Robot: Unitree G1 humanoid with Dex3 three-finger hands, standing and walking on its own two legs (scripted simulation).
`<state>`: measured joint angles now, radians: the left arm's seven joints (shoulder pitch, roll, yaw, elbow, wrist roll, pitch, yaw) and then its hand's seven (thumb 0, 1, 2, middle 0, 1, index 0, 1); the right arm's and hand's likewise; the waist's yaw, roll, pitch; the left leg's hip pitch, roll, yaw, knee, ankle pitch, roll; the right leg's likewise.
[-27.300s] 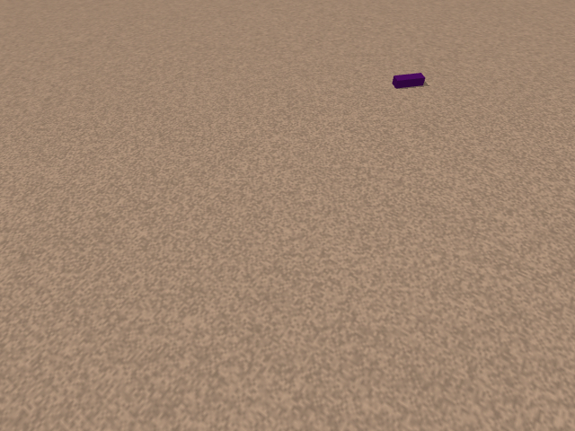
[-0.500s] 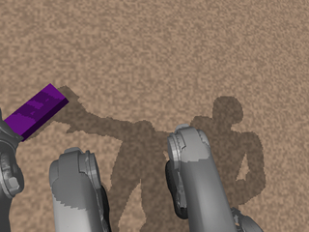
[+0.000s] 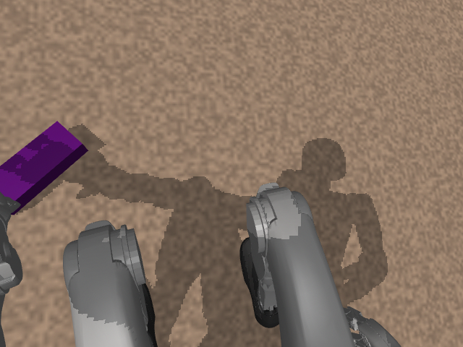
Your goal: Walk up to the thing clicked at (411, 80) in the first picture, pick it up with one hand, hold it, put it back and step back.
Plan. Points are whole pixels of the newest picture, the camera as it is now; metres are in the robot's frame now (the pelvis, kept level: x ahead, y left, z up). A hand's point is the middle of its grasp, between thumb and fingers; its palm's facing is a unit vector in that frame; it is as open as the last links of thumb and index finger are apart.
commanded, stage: rise first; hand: left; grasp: from above
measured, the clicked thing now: (35, 167) +0.46 +0.31 -0.30
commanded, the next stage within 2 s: approach in 0.02 s
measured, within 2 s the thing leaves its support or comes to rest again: neither
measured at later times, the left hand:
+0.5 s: hand (26, 132) +0.49 +0.28 -0.18, palm faces -0.21 -0.31 -0.93, open 14.2 cm
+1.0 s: hand (15, 186) +0.41 +0.31 -0.21, palm faces -0.34 -0.31 -0.89, open 14.2 cm
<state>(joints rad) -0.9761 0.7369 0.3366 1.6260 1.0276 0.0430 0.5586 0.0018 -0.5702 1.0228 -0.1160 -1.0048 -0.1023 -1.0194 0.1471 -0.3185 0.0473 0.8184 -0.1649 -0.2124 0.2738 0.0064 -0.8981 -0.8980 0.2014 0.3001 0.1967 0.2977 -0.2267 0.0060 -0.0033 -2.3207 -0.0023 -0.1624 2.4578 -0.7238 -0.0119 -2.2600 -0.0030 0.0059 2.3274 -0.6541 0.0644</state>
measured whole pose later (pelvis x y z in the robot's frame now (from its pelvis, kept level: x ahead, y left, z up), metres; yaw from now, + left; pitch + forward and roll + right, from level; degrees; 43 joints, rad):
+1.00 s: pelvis -0.01 -0.01 -0.01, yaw +1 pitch +31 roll -8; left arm -0.95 0.74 0.30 1.61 0.98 0.02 0.56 0.00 -0.58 1.01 -0.10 -1.05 -0.10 -1.05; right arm 0.20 -0.35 0.09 0.82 -0.18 -0.25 0.28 0.01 -0.89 -0.89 0.20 0.30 0.20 0.30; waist -0.28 -0.03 0.08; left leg -2.31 -0.01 -0.19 2.46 -0.69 -0.05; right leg -2.28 0.00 -0.01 2.34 -0.61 0.07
